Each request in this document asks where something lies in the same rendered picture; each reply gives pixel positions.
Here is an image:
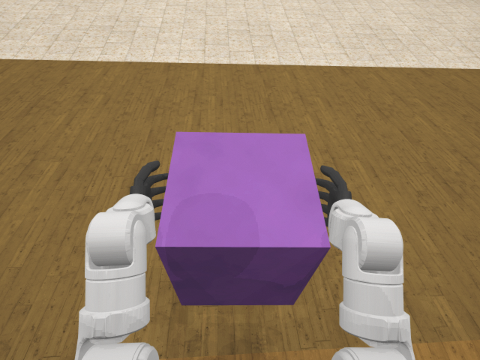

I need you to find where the right robot forearm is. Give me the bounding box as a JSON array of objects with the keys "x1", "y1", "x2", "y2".
[{"x1": 328, "y1": 199, "x2": 416, "y2": 360}]

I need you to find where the left robot forearm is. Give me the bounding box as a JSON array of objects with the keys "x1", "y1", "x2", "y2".
[{"x1": 75, "y1": 193, "x2": 156, "y2": 360}]

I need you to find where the carton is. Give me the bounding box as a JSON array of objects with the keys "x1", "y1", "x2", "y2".
[{"x1": 155, "y1": 132, "x2": 331, "y2": 305}]

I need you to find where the left robot hand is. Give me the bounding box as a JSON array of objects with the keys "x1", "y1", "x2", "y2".
[{"x1": 130, "y1": 160, "x2": 169, "y2": 220}]

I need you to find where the right robot hand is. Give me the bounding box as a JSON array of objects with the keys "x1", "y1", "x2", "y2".
[{"x1": 315, "y1": 165, "x2": 352, "y2": 227}]

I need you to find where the left robot upper arm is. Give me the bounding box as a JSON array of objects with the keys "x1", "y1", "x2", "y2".
[{"x1": 82, "y1": 342, "x2": 159, "y2": 360}]

